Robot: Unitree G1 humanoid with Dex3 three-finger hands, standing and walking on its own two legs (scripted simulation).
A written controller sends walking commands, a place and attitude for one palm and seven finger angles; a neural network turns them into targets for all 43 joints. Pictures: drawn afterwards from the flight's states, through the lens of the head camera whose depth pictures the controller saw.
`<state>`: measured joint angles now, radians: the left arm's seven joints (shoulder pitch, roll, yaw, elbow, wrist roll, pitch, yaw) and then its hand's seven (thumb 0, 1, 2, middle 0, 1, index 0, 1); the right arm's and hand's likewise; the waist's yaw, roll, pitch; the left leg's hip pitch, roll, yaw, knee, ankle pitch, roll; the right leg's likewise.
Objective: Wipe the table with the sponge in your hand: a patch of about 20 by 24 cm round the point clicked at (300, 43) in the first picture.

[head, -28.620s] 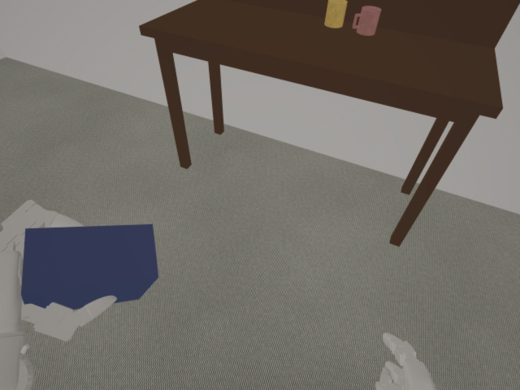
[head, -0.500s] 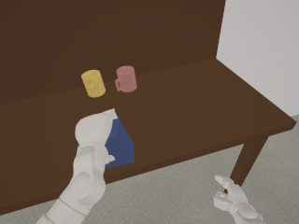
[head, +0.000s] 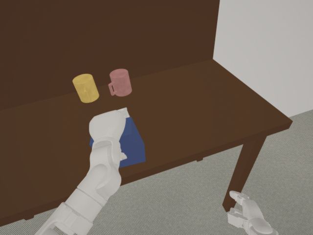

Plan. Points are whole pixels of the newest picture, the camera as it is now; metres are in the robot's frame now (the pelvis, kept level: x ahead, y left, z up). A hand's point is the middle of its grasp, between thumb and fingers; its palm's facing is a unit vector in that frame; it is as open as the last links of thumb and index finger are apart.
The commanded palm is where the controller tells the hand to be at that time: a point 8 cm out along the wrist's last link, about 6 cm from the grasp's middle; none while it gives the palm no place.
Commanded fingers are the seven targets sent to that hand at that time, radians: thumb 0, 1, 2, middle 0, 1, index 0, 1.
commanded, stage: wipe forward along the third lane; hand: left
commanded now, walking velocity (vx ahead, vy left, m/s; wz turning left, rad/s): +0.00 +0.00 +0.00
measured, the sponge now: (122, 148) +0.33 +0.15 +0.05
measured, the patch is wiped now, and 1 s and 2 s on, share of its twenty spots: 0.85 0.90 0.95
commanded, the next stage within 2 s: wipe back along the third lane in 1.42 s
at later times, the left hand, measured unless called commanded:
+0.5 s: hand (110, 126) +0.38 +0.19 +0.10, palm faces +0.02 -0.07 -1.00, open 10.6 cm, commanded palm +0.35 +0.19 +0.14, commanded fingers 0.00 0.10 1.30 -1.20 -1.60 -1.20 -1.60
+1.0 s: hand (105, 116) +0.42 +0.22 +0.10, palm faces -0.02 -0.04 -1.00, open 10.6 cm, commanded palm +0.40 +0.21 +0.13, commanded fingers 0.00 0.10 1.30 -1.20 -1.60 -1.20 -1.60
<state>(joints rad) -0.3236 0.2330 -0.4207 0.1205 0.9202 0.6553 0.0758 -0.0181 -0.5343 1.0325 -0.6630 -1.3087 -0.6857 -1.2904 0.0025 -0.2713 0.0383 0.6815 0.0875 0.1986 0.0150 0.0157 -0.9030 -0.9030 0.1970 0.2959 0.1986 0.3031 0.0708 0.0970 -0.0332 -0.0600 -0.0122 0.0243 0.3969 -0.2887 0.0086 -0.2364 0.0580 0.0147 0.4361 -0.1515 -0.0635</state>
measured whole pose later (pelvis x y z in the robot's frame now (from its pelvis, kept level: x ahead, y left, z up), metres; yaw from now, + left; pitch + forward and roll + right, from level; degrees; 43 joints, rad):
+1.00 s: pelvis +0.01 +0.01 +0.00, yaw +1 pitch +4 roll +1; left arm -0.73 0.27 -0.28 0.75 0.95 0.54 0.10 0.00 -0.54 1.03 -0.67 -1.30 -0.70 -1.28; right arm 0.10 -0.26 0.04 0.72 0.09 0.16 -0.07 0.01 -0.90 -0.90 0.20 0.30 0.20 0.30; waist 0.01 0.06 -0.09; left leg -0.21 -0.03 0.01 0.42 -0.29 0.02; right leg -0.37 0.04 0.01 0.43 -0.14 -0.04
